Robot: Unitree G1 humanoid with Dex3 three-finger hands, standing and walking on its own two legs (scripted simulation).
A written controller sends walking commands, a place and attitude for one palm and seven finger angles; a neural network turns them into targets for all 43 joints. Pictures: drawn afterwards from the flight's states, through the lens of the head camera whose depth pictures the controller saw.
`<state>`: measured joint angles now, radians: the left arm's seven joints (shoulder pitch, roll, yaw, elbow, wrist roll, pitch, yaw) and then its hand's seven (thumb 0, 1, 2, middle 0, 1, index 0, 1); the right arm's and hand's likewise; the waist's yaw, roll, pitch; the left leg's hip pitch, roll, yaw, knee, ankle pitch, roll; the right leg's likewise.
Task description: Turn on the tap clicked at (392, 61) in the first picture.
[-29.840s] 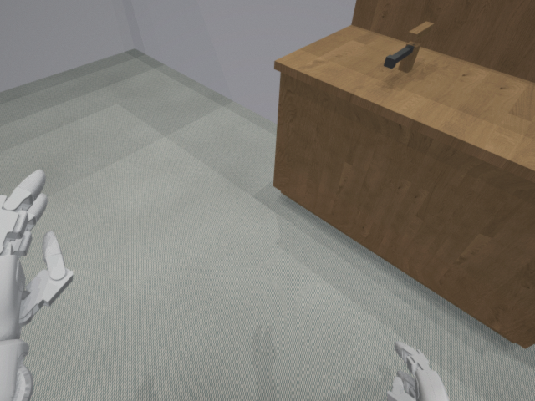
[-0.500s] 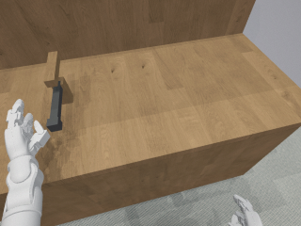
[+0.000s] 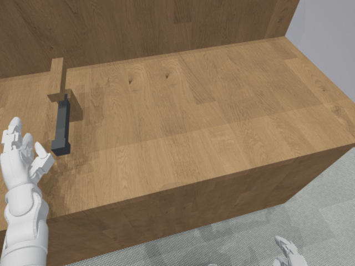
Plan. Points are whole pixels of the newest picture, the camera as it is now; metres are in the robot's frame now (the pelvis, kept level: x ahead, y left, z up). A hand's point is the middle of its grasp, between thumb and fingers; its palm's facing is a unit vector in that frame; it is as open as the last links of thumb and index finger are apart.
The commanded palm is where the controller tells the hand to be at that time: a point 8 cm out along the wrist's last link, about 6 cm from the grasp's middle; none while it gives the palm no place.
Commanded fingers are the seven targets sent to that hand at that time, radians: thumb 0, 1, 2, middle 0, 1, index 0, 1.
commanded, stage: push the lever round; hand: left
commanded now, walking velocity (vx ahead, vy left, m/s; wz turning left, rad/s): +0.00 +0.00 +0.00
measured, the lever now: (61, 147) +0.34 +0.28 +0.07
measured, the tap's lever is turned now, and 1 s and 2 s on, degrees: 0 13 37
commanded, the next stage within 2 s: none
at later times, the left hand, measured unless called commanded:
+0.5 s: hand (57, 158) +0.31 +0.28 +0.07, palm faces +0.53 -0.84 -0.09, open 7.8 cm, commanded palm +0.27 +0.31 +0.07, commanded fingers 0.00 0.90 0.90 -0.15 -0.15 -0.15 -0.15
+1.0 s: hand (75, 153) +0.33 +0.25 +0.07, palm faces +0.56 -0.83 -0.07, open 7.8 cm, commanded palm +0.29 +0.28 +0.07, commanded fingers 0.00 0.90 0.90 -0.15 -0.15 -0.15 -0.15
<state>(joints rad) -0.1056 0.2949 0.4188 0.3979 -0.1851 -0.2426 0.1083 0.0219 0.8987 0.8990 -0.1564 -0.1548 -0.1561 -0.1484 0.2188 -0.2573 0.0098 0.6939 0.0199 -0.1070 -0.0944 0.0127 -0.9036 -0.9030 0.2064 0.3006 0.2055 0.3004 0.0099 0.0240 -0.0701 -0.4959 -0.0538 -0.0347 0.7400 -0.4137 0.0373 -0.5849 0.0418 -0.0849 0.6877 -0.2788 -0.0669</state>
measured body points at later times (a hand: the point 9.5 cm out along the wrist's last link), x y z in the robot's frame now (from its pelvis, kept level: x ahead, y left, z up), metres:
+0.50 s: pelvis +0.00 +0.00 +0.00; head +0.05 -0.01 +0.45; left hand +0.28 +0.32 +0.08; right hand +0.15 -0.25 -0.11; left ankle -0.03 +0.10 -0.71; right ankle +0.04 -0.08 -0.71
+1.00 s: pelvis -0.01 -0.01 +0.00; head +0.04 -0.02 +0.45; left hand +0.29 +0.29 +0.07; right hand +0.15 -0.25 -0.11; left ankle -0.03 +0.09 -0.71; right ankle +0.04 -0.08 -0.71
